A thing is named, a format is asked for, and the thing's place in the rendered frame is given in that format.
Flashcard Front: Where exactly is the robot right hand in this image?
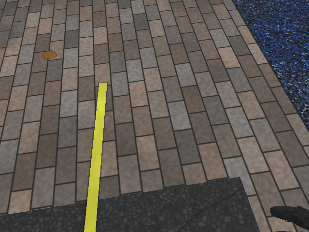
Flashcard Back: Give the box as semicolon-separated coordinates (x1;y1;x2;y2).
270;206;309;232

